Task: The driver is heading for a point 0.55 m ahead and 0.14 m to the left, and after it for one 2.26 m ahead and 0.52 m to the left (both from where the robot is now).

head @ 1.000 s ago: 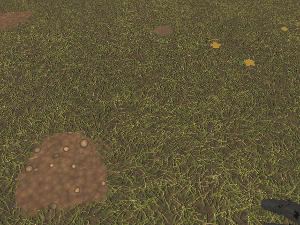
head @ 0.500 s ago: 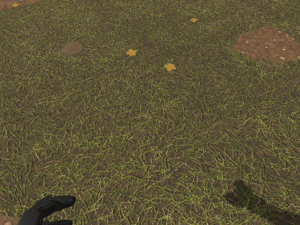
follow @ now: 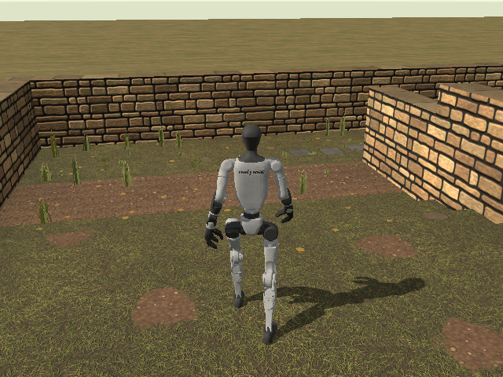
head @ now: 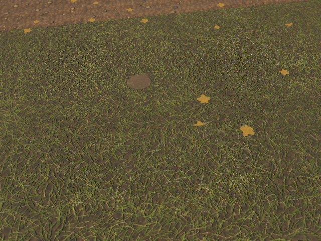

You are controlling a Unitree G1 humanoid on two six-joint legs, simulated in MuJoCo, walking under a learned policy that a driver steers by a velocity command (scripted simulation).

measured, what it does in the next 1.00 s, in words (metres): goes down, turning left: right foot, then left foot 0.19 m lower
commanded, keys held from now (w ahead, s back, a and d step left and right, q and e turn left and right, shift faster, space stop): w+q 0.60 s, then q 0.34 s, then e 0.06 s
